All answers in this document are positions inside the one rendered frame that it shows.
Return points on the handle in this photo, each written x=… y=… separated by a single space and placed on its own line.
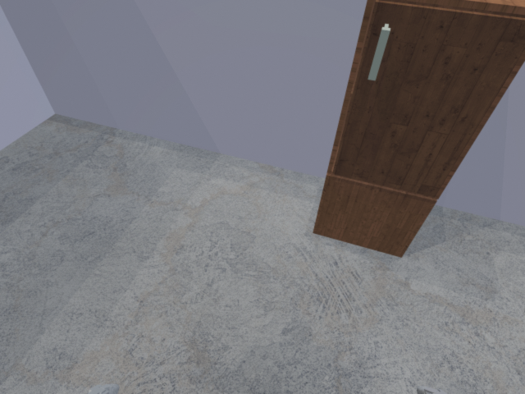
x=381 y=45

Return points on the cupboard door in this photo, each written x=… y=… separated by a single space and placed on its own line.
x=440 y=72

